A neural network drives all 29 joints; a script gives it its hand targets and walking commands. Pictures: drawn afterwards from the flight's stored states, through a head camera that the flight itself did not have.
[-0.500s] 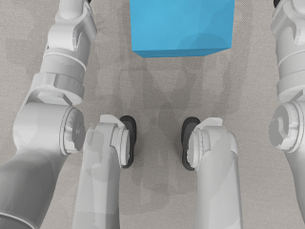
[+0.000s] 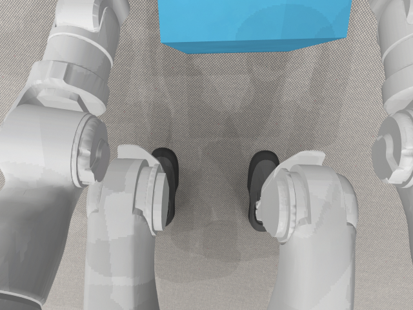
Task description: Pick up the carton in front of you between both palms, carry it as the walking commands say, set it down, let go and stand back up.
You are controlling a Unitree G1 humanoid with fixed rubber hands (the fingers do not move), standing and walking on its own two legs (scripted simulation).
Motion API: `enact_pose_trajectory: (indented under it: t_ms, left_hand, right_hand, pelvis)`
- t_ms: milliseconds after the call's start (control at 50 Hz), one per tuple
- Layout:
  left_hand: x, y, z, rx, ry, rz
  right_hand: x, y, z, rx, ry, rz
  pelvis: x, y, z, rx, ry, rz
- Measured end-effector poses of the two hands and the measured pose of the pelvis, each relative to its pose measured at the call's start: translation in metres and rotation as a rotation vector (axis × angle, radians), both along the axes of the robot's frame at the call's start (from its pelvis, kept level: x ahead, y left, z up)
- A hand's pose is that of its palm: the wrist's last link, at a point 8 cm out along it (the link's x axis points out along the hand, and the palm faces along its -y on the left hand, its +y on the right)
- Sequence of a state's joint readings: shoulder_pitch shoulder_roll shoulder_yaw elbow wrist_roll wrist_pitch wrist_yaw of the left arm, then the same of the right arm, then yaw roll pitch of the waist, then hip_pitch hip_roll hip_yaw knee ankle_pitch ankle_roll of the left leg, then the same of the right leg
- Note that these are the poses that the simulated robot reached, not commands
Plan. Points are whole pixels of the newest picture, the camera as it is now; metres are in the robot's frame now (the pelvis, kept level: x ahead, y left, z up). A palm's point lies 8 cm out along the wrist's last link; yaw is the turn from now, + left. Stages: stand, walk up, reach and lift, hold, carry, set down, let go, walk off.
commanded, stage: reach and lift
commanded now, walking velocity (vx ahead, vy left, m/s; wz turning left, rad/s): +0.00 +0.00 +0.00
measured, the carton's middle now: out of the picture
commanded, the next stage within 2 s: none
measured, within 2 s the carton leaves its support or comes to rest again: leaves its support in 0.66 s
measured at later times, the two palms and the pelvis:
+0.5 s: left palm out of the picture +0.56 +0.11 -0.17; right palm out of the picture +0.56 -0.20 -0.17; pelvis -0.01 +0.00 +0.00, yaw +0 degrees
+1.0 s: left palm out of the picture +0.52 +0.10 +0.00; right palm out of the picture +0.50 -0.20 +0.00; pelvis -0.01 +0.02 +0.07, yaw -3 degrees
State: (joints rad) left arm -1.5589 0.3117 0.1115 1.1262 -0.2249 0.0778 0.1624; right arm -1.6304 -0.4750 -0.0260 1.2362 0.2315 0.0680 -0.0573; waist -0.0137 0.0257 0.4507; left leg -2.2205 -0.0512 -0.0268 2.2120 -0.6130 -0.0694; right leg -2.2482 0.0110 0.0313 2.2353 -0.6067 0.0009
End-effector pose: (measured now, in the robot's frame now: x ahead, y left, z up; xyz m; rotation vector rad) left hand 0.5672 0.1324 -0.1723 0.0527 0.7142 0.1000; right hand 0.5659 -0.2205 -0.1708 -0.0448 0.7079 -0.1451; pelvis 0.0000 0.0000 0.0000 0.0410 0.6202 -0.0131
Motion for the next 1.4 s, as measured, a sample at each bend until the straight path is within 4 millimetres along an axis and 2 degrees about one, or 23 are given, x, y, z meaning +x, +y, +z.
enact_pose_trajectory:
  t_ms: [200,300,580,680,740,820,900,980,1060,1180,1400]
  left_hand:
    - [-0.007,-0.005,0.005,-0.007,0.012,-0.011]
    - [-0.007,-0.023,0.005,-0.03,0.005,-0.033]
    - [-0.004,-0.021,0.004,-0.061,0.014,-0.007]
    - [-0.002,-0.024,0.018,-0.036,0.01,0.026]
    - [-0.007,-0.026,0.042,-0.039,-0.019,0.029]
    - [-0.018,-0.03,0.086,-0.057,-0.05,0.028]
    - [-0.031,-0.035,0.132,-0.073,-0.048,0.018]
    - [-0.045,-0.035,0.168,-0.067,-0.021,0.016]
    - [-0.056,-0.028,0.194,-0.058,-0.015,0.023]
    - [-0.06,-0.019,0.221,-0.059,-0.034,0.032]
    - [-0.07,-0.021,0.28,-0.06,-0.044,0.017]
  right_hand:
    - [-0.009,0.008,0.002,0.01,0.013,0.016]
    - [-0.007,0.024,0.002,0.02,0.01,0.036]
    - [-0.006,0.025,0.002,0.053,0.03,0.08]
    - [-0.013,0.029,0.01,0.023,0.03,0.048]
    - [-0.019,0.029,0.032,0.027,0.004,0.01]
    - [-0.031,0.025,0.08,0.048,-0.03,-0.02]
    - [-0.049,0.02,0.13,0.052,-0.028,-0.049]
    - [-0.064,0.02,0.166,0.049,0.0,-0.049]
    - [-0.07,0.026,0.191,0.044,0.007,-0.032]
    - [-0.073,0.035,0.218,0.045,-0.01,-0.025]
    - [-0.089,0.034,0.273,0.062,-0.022,-0.054]
  pelvis:
    - [-0.003,0.003,0.005,0.0,0.02,0.001]
    - [-0.008,0.004,0.008,-0.001,0.004,0.003]
    - [-0.004,0.001,-0.004,-0.009,-0.013,0.012]
    - [0.001,0.001,-0.002,-0.009,0.023,0.008]
    - [0.001,0.004,0.006,-0.005,0.028,-0.006]
    - [0.001,0.009,0.02,-0.003,0.066,-0.022]
    - [-0.003,0.013,0.042,-0.009,0.096,-0.033]
    - [-0.01,0.015,0.067,-0.01,0.112,-0.04]
    - [-0.016,0.016,0.088,-0.009,0.122,-0.041]
    - [-0.018,0.016,0.109,-0.013,0.135,-0.033]
    - [0.001,0.016,0.155,-0.016,0.126,-0.038]
